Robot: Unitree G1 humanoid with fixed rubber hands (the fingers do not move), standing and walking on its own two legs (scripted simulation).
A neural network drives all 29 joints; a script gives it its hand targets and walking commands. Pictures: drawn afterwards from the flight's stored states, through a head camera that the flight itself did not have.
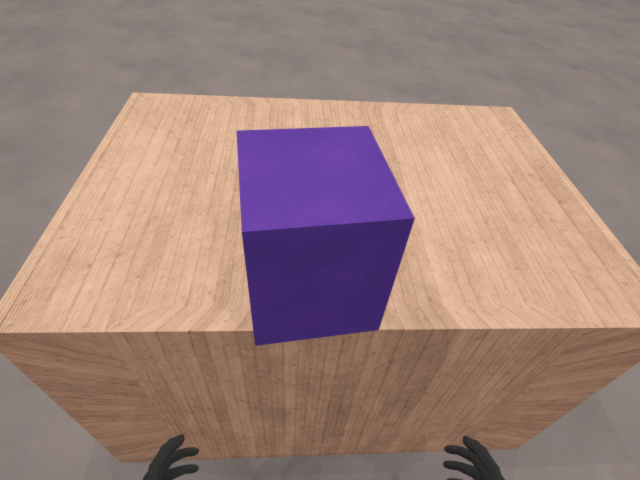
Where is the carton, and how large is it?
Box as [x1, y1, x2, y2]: [237, 126, 414, 345]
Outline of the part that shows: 368,126 237,131 241,226 255,345 378,329 414,218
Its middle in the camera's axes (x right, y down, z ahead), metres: -0.01 +0.00 +0.60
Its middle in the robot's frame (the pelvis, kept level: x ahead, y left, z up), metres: +0.46 +0.02 +0.04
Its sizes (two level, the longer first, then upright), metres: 0.210 0.200 0.250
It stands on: a pedestal, 0.70 m high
